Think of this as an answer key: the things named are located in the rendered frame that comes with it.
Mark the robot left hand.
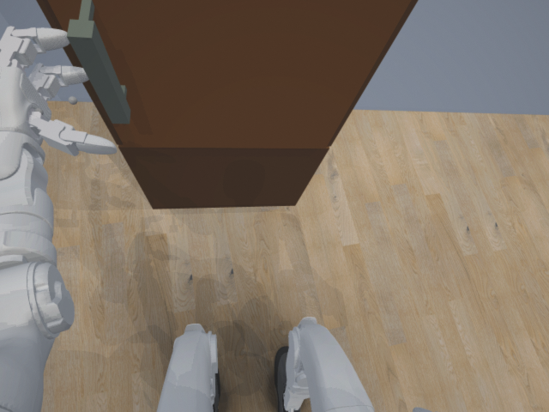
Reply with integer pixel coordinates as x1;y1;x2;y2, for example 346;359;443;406
0;26;117;156

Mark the robot right foot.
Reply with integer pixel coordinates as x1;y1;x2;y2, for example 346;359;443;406
274;346;300;412

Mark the handle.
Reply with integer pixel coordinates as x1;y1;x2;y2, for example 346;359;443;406
67;0;130;124

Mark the robot left forearm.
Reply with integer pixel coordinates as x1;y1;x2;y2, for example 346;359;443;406
0;130;57;270

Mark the robot left thigh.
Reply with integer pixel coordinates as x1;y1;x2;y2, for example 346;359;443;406
156;330;218;412

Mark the cupboard door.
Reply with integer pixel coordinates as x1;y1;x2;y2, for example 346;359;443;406
47;0;411;148

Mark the robot left upper arm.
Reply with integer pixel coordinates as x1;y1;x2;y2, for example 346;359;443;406
0;261;75;412

